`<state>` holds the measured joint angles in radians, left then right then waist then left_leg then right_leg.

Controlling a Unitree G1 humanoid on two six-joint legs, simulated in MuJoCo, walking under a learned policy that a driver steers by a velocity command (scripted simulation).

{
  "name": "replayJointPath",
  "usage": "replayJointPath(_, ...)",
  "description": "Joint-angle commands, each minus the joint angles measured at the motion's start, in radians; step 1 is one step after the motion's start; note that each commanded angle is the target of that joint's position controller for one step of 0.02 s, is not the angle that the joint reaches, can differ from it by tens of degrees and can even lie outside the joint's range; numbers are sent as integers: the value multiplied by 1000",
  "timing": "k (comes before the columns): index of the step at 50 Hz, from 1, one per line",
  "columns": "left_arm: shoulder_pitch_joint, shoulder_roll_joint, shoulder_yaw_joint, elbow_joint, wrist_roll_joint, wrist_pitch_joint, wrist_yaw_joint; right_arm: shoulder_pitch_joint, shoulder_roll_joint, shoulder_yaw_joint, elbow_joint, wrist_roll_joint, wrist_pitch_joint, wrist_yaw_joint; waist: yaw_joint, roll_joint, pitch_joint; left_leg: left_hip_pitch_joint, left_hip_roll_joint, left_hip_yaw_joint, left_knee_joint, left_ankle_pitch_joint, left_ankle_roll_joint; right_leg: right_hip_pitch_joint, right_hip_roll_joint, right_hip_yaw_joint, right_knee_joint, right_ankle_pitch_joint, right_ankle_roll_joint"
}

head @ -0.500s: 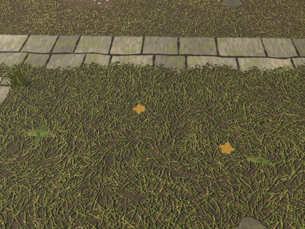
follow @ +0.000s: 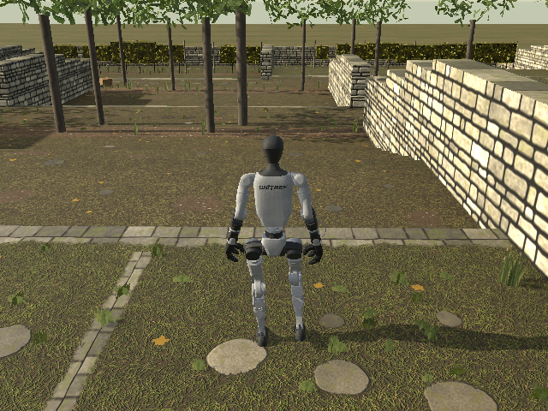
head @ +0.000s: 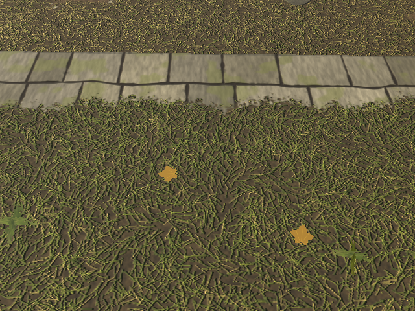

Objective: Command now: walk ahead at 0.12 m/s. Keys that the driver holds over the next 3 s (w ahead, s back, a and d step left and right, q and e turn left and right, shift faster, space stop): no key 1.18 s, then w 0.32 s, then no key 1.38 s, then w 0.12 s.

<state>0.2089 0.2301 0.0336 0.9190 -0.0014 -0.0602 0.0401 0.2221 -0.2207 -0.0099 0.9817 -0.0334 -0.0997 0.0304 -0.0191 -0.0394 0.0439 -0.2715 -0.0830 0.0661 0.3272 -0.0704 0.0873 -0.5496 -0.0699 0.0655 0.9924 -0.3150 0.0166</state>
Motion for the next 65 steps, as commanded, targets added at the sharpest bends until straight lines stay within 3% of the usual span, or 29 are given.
replayJointPath(1,150,22,4,7,9,31,12,-78,-134,-21,-60,2,-6,-21,67,117,-136,-108,259,-113,-105,411,170,258,-13,-15,-178,101,15)
replayJointPath(3,98,46,11,-1,4,47,11,-48,-152,-26,-48,12,10,-30,42,115,-126,-106,268,-152,-127,111,161,274,-9,-15,-258,126,15)
replayJointPath(5,58,60,17,-7,5,53,11,-41,-144,-24,-42,23,24,-37,34,116,-82,-119,266,-193,-129,-139,144,291,4,-25,-356,122,3)
replayJointPath(7,60,60,22,6,16,47,10,-33,-106,-11,-35,36,33,-41,47,88,-53,-132,225,-201,-84,-281,92,361,19,-44,-506,150,-23)
replayJointPath(8,75,71,23,9,24,44,11,8,-83,-3,-20,35,33,-40,45,58,-48,-140,197,-199,-49,-310,51,403,-23,0,-565,217,-40)
replayJointPath(9,89,114,30,11,21,43,14,54,-79,-3,-14,26,29,-38,10,-13,-45,-160,136,-153,23,-312,15,428,-79,50,-571,315,-66)
replayJointPath(10,62,140,39,38,9,41,10,108,-57,-4,-7,28,36,-44,-45,-157,-43,-99,69,-61,36,-267,-9,330,-66,63,-596,143,-99)
replayJointPath(11,41,79,30,35,5,35,2,82,-73,-6,2,22,44,-52,-22,-133,-25,-26,68,-44,66,-223,-30,259,-36,57,-630,41,-90)
replayJointPath(12,27,52,23,37,10,30,0,67,-82,-9,4,24,52,-56,-19,-99,-22,-9,73,-48,73,-198,-32,245,-22,43,-634,27,-71)
replayJointPath(16,36,58,28,57,1,13,-1,57,-77,-9,21,25,63,-60,-2,-15,-55,15,96,-66,86,-101,-25,312,7,8,-571,222,-57)
replayJointPath(22,55,52,27,87,-2,21,-1,48,-64,-10,44,33,68,-59,11,26,-72,47,101,-66,115,0,-34,357,20,-10,-529,346,-66)
replayJointPath(39,46,24,26,139,-1,48,3,57,-50,-16,96,35,83,-68,16,35,-11,53,110,-78,97,-25,-43,362,43,-32,-547,279,-54)
replayJointPath(59,73,7,15,187,0,51,9,93,-22,-17,124,33,79,-69,19,43,23,25,111,-89,46,-141,-38,341,48,-39,-579,162,-42)
replayJointPath(60,94,-3,12,199,0,51,9,115,-18,-17,135,33,80,-70,18,49,-1,34,105,-86,34,-252,-32,348,63,-56,-572,70,-44)
replayJointPath(61,101,4,16,202,-6,52,11,125,-42,-26,137,41,83,-73,13,66,11,25,103,-97,27,-424,-13,320,92,-86,-533,-80,-51)
replayJointPath(62,94,13,19,194,-10,50,13,132,-74,-37,131,50,84,-75,6,93,41,3,133,-146,2,-602,18,259,108,-104,-486,-216,-61)
replayJointPath(63,67,2,16,176,-9,41,12,155,-97,-46,126,56,78,-75,-11,126,74,-4,202,-246,-49,-735,59,190,110,-117,-417,-247,-67)
replayJointPath(65,19,-20,10,143,-16,11,-3,193,-154,-70,122,61,59,-73,-30,221,119,14,399,-512,-190,-825,164,64,73,-115,-190,-129,-78)
